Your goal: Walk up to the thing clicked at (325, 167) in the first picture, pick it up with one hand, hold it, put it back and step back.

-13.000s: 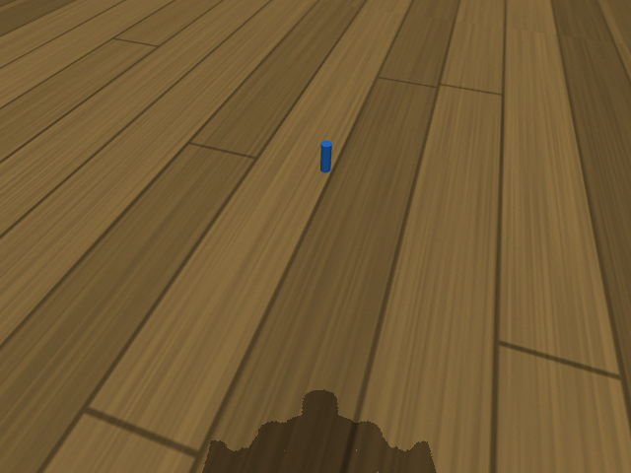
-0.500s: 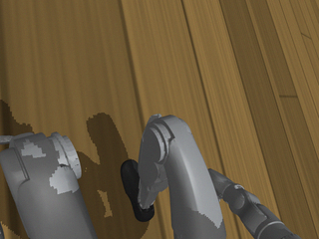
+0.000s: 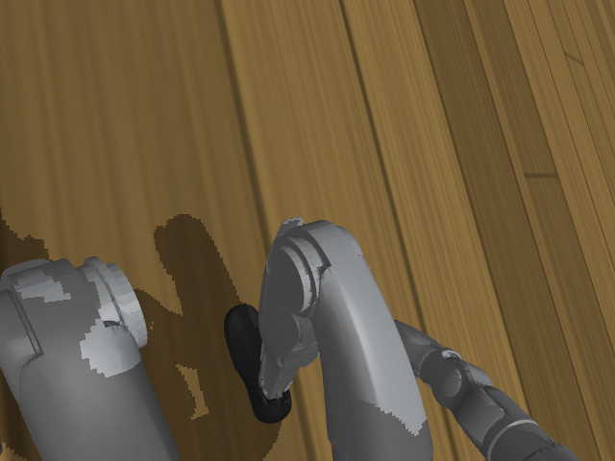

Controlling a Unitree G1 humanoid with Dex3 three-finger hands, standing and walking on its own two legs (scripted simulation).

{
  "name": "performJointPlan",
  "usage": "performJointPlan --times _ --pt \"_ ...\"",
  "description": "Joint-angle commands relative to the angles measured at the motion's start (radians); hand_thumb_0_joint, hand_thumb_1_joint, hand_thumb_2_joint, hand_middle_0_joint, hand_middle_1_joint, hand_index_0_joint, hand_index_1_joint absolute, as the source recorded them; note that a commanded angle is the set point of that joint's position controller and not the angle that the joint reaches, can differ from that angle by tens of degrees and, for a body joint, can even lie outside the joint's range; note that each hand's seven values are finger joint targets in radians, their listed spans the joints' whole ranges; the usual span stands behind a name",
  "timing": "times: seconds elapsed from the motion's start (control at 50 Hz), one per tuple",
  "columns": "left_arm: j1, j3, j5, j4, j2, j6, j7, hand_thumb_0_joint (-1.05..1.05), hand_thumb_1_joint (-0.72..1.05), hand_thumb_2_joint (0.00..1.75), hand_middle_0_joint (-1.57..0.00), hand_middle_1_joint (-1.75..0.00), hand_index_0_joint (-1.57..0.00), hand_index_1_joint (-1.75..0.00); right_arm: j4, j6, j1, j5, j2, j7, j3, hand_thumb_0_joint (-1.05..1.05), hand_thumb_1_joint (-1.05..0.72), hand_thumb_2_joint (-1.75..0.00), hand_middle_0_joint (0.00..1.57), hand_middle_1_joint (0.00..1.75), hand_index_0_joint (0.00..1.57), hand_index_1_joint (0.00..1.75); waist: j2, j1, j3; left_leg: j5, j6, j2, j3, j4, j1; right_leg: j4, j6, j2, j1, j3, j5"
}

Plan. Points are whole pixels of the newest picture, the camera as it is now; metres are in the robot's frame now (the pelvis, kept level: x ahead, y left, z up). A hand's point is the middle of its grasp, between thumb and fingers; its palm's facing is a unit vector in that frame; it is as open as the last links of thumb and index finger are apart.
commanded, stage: close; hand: left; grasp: from the side
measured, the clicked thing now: out of the picture +0.41 +0.29 -0.20
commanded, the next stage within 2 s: settle in 0.04 s
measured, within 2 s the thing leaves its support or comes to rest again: leaves its support in 0.44 s
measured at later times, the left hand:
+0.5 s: hand out of the picture +0.41 +0.28 -0.16, palm faces +0.30 -0.95 +0.02, open 7.1 cm
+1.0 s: hand out of the picture +0.38 +0.30 -0.05, palm faces +0.29 -0.96 -0.03, open 7.0 cm
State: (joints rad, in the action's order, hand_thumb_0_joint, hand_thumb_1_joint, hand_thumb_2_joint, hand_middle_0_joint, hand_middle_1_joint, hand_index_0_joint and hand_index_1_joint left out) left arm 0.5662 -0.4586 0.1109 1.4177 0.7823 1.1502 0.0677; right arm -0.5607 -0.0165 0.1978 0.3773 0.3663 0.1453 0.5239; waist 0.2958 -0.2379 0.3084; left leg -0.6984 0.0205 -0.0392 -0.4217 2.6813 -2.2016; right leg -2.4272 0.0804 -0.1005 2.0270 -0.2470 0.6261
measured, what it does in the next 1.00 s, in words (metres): stands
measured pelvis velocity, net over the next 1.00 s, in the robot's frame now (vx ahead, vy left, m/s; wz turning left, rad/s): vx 0.01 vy -0.01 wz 0.09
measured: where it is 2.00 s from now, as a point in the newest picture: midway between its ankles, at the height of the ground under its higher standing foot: (189, 423)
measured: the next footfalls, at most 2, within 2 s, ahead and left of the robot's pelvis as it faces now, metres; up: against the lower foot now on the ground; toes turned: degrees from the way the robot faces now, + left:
none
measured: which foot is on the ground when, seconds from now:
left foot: down 0.00-1.00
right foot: down 0.00-1.00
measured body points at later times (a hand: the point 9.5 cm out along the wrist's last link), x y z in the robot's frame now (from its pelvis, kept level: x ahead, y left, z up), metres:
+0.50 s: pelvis +0.00 +0.00 +0.00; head +0.21 +0.20 +0.34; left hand +0.38 +0.33 -0.16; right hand +0.18 -0.24 -0.03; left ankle +0.09 +0.13 -0.24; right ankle +0.14 -0.13 -0.24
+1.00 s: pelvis +0.01 -0.01 +0.03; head +0.18 +0.15 +0.41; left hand +0.36 +0.35 -0.04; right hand +0.22 -0.23 -0.04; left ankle +0.09 +0.13 -0.24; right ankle +0.14 -0.13 -0.24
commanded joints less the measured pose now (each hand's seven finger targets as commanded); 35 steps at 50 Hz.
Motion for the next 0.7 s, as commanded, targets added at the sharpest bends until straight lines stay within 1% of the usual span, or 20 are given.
performJointPlan --times 0.0,0.1,0.14,0.16,0.18,0.2,0.24,0.28,0.3,0.34,0.44,0.46,0.48,0.52,0.56,0.6,0.62,0.64,0.66,0.68 --pt "0.204 -0.023 -0.008 -0.121 0.183 0.068 -0.026 0.00 0.67 1.07 -1.07 -1.07 -1.07 -1.07 0.025 0.014 -0.017 0.000 0.363 -0.022 -0.127 0.00 -0.87 -0.89 0.20 0.30 0.20 0.30 -0.557 -0.107 -0.505 0.057 0.014 -0.058 0.109 -0.354 0.369 0.171 -0.083 -0.026 -0.204 -0.137 -0.139" --pt "0.201 -0.013 -0.011 -0.133 0.179 0.067 -0.033 0.00 0.67 1.21 -1.22 -1.23 -1.21 -1.24 0.026 0.018 -0.020 0.003 0.360 -0.020 -0.125 0.00 -0.87 -0.89 0.20 0.30 0.20 0.30 -0.558 -0.108 -0.523 0.084 0.013 -0.057 0.112 -0.345 0.380 0.170 -0.081 -0.027 -0.219 -0.134 -0.162" --pt "0.213 -0.005 -0.010 -0.131 0.166 0.067 -0.033 0.00 0.64 1.28 -1.22 -1.28 -1.20 -1.31 0.023 0.020 -0.022 0.004 0.364 -0.018 -0.126 0.00 -0.90 -0.90 0.20 0.30 0.20 0.30 -0.563 -0.116 -0.511 0.078 0.015 -0.059 0.107 -0.346 0.380 0.169 -0.081 -0.027 -0.213 -0.135 -0.159" --pt "0.210 -0.009 -0.007 -0.135 0.170 0.066 -0.034 0.00 0.70 1.30 -1.23 -1.30 -1.21 -1.32 0.025 0.018 -0.018 0.001 0.364 -0.018 -0.127 0.00 -0.89 -0.90 0.20 0.30 0.20 0.30 -0.565 -0.109 -0.505 0.067 0.014 -0.058 0.107 -0.350 0.372 0.168 -0.082 -0.027 -0.207 -0.135 -0.151" --pt "0.204 -0.020 -0.005 -0.137 0.182 0.065 -0.035 0.00 0.71 1.32 -1.25 -1.32 -1.23 -1.34 0.026 0.018 -0.019 0.000 0.364 -0.018 -0.125 0.00 -0.89 -0.90 0.20 0.30 0.20 0.30 -0.561 -0.103 -0.517 0.076 0.013 -0.059 0.109 -0.346 0.376 0.171 -0.081 -0.028 -0.217 -0.134 -0.160" --pt "0.220 -0.009 -0.006 -0.147 0.183 0.066 -0.033 0.00 0.71 1.32 -1.24 -1.32 -1.23 -1.34 0.022 0.019 -0.019 -0.001 0.366 -0.017 -0.125 0.00 -0.89 -0.90 0.20 0.30 0.20 0.30 -0.567 -0.114 -0.511 0.073 0.012 -0.058 0.109 -0.344 0.372 0.171 -0.080 -0.026 -0.217 -0.133 -0.159" --pt "0.213 -0.005 -0.007 -0.176 0.183 0.065 -0.029 0.00 0.65 1.33 -1.28 -1.36 -1.26 -1.38 0.024 0.021 -0.025 -0.001 0.363 -0.017 -0.130 0.00 -0.90 -0.90 0.20 0.30 0.20 0.30 -0.570 -0.101 -0.532 0.087 0.012 -0.058 0.115 -0.345 0.382 0.171 -0.082 -0.027 -0.227 -0.130 -0.166" --pt "0.217 0.002 -0.004 -0.192 0.168 0.058 -0.022 0.00 0.62 1.33 -1.31 -1.39 -1.30 -1.40 0.027 0.020 -0.026 -0.005 0.368 -0.015 -0.139 0.00 -0.90 -0.90 0.20 0.30 0.20 0.30 -0.577 -0.107 -0.536 0.076 0.014 -0.058 0.114 -0.351 0.386 0.171 -0.083 -0.026 -0.220 -0.132 -0.159" --pt "0.226 0.012 -0.003 -0.221 0.170 0.055 -0.019 0.00 0.59 1.32 -1.30 -1.38 -1.28 -1.40 0.029 0.019 -0.025 -0.007 0.367 -0.015 -0.142 0.00 -0.90 -0.90 0.20 0.30 0.20 0.30 -0.581 -0.102 -0.546 0.068 0.011 -0.057 0.122 -0.347 0.385 0.177 -0.083 -0.027 -0.222 -0.126 -0.157" --pt "0.229 -0.008 0.000 -0.269 0.180 0.046 -0.021 0.00 0.60 1.32 -1.31 -1.38 -1.29 -1.40 0.023 0.019 -0.034 -0.011 0.365 -0.017 -0.152 0.00 -0.89 -0.90 0.20 0.30 0.20 0.30 -0.601 -0.089 -0.569 0.096 0.013 -0.057 0.126 -0.348 0.401 0.173 -0.084 -0.025 -0.227 -0.121 -0.176" --pt "0.231 -0.007 0.000 -0.388 0.167 0.013 -0.022 0.00 0.60 1.34 -1.33 -1.40 -1.32 -1.42 0.024 0.022 -0.049 -0.025 0.360 -0.013 -0.185 0.00 -0.89 -0.90 0.20 0.30 0.20 0.30 -0.656 -0.072 -0.612 0.089 0.018 -0.055 0.135 -0.371 0.427 0.168 -0.091 -0.017 -0.212 -0.109 -0.176" --pt "0.235 -0.022 -0.002 -0.407 0.188 0.003 -0.026 0.00 0.59 1.34 -1.34 -1.41 -1.33 -1.43 0.022 0.022 -0.060 -0.030 0.359 -0.013 -0.191 0.00 -0.89 -0.90 0.20 0.30 0.20 0.30 -0.665 -0.067 -0.624 0.080 0.017 -0.054 0.138 -0.379 0.421 0.171 -0.093 -0.016 -0.215 -0.105 -0.166" --pt "0.215 -0.017 -0.002 -0.427 0.176 -0.007 -0.023 0.00 0.60 1.35 -1.35 -1.41 -1.34 -1.44 0.015 0.024 -0.066 -0.033 0.353 -0.013 -0.200 0.00 -0.89 -0.90 0.20 0.30 0.20 0.30 -0.668 -0.056 -0.639 0.094 0.018 -0.053 0.146 -0.379 0.426 0.171 -0.094 -0.014 -0.219 -0.097 -0.179" --pt "0.223 0.014 -0.003 -0.475 0.134 -0.033 -0.017 0.00 0.59 1.35 -1.37 -1.43 -1.35 -1.45 0.023 0.027 -0.073 -0.042 0.350 -0.012 -0.220 0.00 -0.89 -0.90 0.20 0.30 0.20 0.30 -0.681 -0.059 -0.662 0.102 0.020 -0.052 0.151 -0.390 0.445 0.174 -0.096 -0.011 -0.204 -0.094 -0.185" --pt "0.219 0.028 -0.001 -0.518 0.119 -0.064 -0.013 0.00 0.60 1.35 -1.37 -1.43 -1.36 -1.45 0.018 0.027 -0.087 -0.058 0.338 -0.012 -0.238 0.00 -0.89 -0.90 0.20 0.30 0.20 0.30 -0.686 -0.044 -0.679 0.095 0.017 -0.047 0.164 -0.397 0.440 0.182 -0.101 -0.009 -0.195 -0.079 -0.182" --pt "0.215 0.044 0.002 -0.535 0.091 -0.097 -0.006 0.00 0.58 1.34 -1.38 -1.42 -1.36 -1.45 0.017 0.028 -0.097 -0.074 0.331 -0.012 -0.257 0.00 -0.89 -0.90 0.20 0.30 0.20 0.30 -0.669 -0.043 -0.682 0.090 0.012 -0.043 0.173 -0.400 0.414 0.188 -0.101 -0.006 -0.182 -0.073 -0.179" --pt "0.199 0.048 0.002 -0.556 0.079 -0.112 -0.004 0.00 0.57 1.33 -1.36 -1.41 -1.35 -1.43 0.019 0.028 -0.111 -0.078 0.325 -0.011 -0.267 0.00 -0.89 -0.90 0.20 0.30 0.20 0.30 -0.665 -0.029 -0.708 0.108 0.010 -0.042 0.180 -0.402 0.427 0.191 -0.102 -0.005 -0.197 -0.066 -0.191" --pt "0.197 0.056 0.006 -0.560 0.059 -0.125 0.004 0.00 0.57 1.31 -1.36 -1.41 -1.35 -1.43 0.020 0.030 -0.109 -0.088 0.323 -0.011 -0.276 0.00 -0.89 -0.90 0.20 0.30 0.20 0.30 -0.656 -0.026 -0.696 0.089 0.010 -0.041 0.175 -0.416 0.416 0.190 -0.102 -0.002 -0.170 -0.067 -0.172" --pt "0.177 0.059 0.009 -0.585 0.049 -0.140 0.009 0.00 0.56 1.32 -1.35 -1.40 -1.34 -1.42 0.018 0.031 -0.123 -0.094 0.317 -0.011 -0.287 0.00 -0.89 -0.90 0.20 0.30 0.20 0.30 -0.661 -0.009 -0.724 0.110 0.011 -0.040 0.182 -0.419 0.432 0.191 -0.105 -0.002 -0.176 -0.061 -0.186" --pt "0.175 0.064 0.013 -0.592 0.038 -0.155 0.014 0.00 0.58 1.31 -1.36 -1.40 -1.34 -1.42 0.020 0.033 -0.125 -0.103 0.317 -0.011 -0.297 0.00 -0.88 -0.90 0.20 0.30 0.20 0.30 -0.657 -0.006 -0.720 0.099 0.009 -0.038 0.181 -0.427 0.421 0.189 -0.105 0.001 -0.159 -0.060 -0.173"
